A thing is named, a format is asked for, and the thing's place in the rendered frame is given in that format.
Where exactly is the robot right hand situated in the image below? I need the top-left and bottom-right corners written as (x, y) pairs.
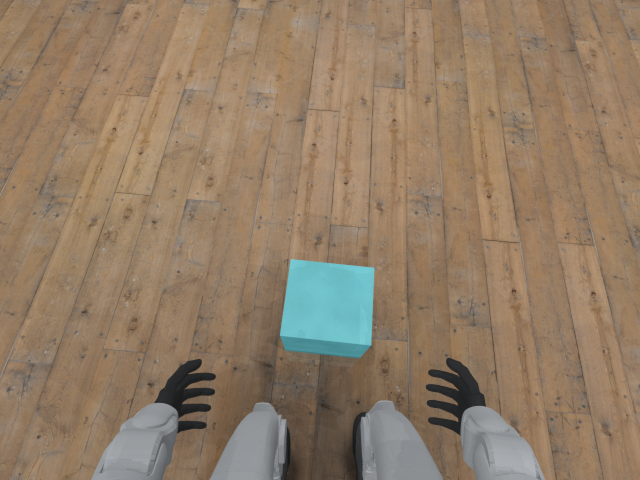
top-left (426, 358), bottom-right (486, 435)

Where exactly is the right robot thigh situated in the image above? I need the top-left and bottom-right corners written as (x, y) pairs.
top-left (361, 410), bottom-right (443, 480)

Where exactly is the left robot thigh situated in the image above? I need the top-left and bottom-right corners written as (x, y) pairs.
top-left (209, 411), bottom-right (287, 480)

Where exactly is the carton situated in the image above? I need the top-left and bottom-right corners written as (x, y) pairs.
top-left (280, 259), bottom-right (374, 359)

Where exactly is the robot left hand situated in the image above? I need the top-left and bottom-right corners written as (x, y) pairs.
top-left (154, 359), bottom-right (216, 433)

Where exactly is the left robot forearm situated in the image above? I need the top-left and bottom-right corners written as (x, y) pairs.
top-left (91, 403), bottom-right (179, 480)

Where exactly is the robot thigh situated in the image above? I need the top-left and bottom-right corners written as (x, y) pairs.
top-left (361, 410), bottom-right (443, 480)
top-left (209, 411), bottom-right (287, 480)

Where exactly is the right robot forearm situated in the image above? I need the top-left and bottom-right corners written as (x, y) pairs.
top-left (460, 406), bottom-right (545, 480)

